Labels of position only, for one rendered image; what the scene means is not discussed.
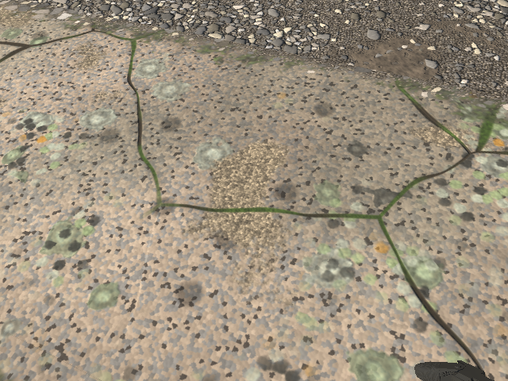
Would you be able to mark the robot right hand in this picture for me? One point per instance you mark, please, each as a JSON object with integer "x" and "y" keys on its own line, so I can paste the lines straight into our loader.
{"x": 444, "y": 371}

